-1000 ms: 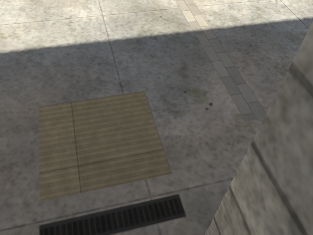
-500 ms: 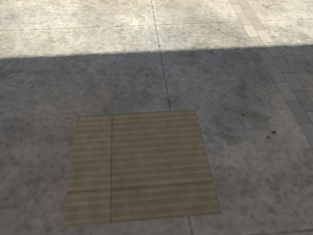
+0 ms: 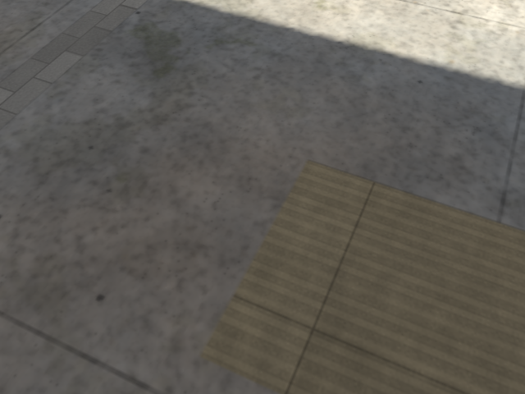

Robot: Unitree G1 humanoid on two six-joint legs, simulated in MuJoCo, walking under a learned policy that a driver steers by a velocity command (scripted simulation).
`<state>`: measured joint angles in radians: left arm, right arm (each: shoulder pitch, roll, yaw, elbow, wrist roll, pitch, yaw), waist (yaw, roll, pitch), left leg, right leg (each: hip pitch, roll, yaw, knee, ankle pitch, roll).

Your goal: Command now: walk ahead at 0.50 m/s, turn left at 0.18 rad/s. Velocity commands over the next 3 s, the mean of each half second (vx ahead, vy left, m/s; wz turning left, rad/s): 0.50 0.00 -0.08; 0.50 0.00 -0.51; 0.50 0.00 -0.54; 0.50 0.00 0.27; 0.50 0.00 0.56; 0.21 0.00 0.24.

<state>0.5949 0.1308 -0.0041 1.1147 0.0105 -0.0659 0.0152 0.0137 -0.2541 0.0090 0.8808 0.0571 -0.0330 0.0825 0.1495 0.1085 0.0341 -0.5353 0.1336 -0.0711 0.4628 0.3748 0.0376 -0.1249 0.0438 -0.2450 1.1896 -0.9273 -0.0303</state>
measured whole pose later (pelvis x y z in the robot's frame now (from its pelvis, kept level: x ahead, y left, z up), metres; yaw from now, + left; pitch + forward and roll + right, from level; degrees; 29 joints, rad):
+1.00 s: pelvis +0.61 -0.07 -0.06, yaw -22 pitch +2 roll +1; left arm 0.20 0.26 0.12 0.82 -0.04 -0.06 0.02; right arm 0.21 -0.21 -0.07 0.96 0.00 -0.11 -0.01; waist -0.03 -0.04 0.01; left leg -0.15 -0.02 0.07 0.31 -0.19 0.03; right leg -0.60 -0.03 0.08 1.13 -0.25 -0.07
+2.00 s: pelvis +1.12 -0.38 -0.07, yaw -26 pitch +3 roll +0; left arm 0.23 0.27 0.05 0.78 0.00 -0.12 0.00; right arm 0.19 -0.28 -0.06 0.75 0.01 -0.06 0.03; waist -0.01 0.00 0.03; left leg -0.35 -0.11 -0.01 0.46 -0.15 0.10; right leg -0.46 -0.02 0.05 1.20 -0.37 0.00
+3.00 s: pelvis +1.52 -0.51 -0.08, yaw -2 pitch +2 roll +0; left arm 0.16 0.28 0.04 0.84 0.00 0.01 0.03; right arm 0.13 -0.22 -0.03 0.70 -0.03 -0.01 0.01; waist 0.00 -0.02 0.03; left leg -0.40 -0.04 0.00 0.47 -0.11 0.05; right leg -0.45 -0.08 0.03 0.84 -0.43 0.07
